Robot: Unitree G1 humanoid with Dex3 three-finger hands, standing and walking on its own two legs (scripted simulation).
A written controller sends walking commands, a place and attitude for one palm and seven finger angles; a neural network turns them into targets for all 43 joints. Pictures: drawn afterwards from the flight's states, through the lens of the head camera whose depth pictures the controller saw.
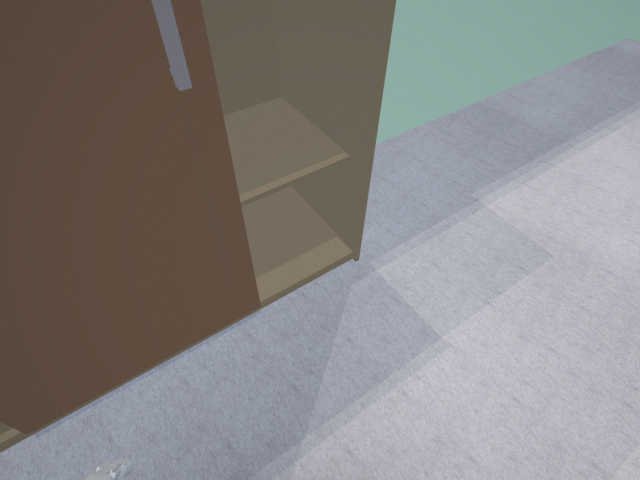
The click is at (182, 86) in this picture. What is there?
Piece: wardrobe's sliding door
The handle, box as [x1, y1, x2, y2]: [151, 0, 191, 90]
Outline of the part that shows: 151,0 170,65 169,68 173,76 175,85 180,90 191,87 170,0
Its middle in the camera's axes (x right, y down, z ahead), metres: -0.25 -0.34 +0.60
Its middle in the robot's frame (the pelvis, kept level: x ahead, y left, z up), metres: +0.70 +0.29 +0.24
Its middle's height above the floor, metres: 1.01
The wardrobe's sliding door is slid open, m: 0.43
